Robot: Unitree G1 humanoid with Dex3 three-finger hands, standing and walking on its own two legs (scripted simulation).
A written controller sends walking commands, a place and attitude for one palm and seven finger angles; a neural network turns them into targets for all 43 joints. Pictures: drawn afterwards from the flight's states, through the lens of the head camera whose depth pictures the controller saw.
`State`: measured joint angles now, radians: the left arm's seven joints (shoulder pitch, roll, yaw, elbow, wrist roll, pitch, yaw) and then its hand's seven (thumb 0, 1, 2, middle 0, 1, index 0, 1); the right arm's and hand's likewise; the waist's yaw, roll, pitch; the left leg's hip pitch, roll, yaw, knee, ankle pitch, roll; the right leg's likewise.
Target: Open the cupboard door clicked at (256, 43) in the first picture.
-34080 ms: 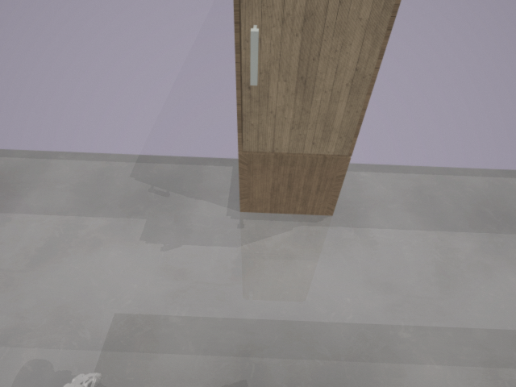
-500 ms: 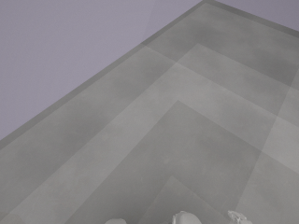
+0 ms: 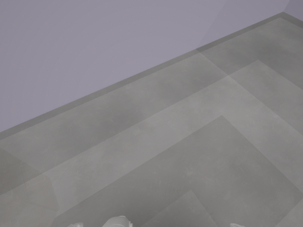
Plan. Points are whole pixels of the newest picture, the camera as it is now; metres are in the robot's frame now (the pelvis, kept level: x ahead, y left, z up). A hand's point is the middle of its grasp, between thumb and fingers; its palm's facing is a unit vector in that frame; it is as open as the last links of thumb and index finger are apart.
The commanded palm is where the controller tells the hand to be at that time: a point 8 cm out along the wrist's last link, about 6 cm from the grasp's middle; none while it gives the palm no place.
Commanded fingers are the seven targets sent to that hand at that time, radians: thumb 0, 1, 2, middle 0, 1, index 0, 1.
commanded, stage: turn to face it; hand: left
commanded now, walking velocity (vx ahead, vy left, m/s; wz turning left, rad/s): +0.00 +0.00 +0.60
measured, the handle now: out of the picture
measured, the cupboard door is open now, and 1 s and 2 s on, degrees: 41 41 41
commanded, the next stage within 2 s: none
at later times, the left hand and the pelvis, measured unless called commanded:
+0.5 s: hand out of the picture +0.07 +0.21 -0.16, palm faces +0.26 -0.92 -0.29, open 7.4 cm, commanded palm none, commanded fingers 0.00 0.90 0.90 -0.20 -0.30 -0.20 -0.30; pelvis +0.01 -0.02 -0.01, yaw +16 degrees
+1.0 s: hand out of the picture -0.08 +0.21 -0.18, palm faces +0.59 -0.77 -0.25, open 7.4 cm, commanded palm none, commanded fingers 0.00 0.90 0.90 -0.20 -0.30 -0.20 -0.30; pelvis -0.01 +0.00 -0.01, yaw +35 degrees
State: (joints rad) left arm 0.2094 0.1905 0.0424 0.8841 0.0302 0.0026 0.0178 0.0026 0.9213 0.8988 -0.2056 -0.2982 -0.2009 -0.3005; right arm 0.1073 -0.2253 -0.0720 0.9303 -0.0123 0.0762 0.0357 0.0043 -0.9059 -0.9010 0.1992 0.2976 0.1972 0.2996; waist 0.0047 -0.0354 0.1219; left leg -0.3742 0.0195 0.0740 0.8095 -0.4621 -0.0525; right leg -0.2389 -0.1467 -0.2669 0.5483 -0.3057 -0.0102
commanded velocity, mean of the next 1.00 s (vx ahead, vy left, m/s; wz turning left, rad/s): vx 0.00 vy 0.00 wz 0.60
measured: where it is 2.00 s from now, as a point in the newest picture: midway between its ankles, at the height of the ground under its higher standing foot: outside the picture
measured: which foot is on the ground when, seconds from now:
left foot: up 0.00-0.06, down 0.08-0.48, up 0.50-0.84, down 0.86-1.00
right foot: down 0.00-0.06, up 0.08-0.46, down 0.48-0.86, up 0.88-1.00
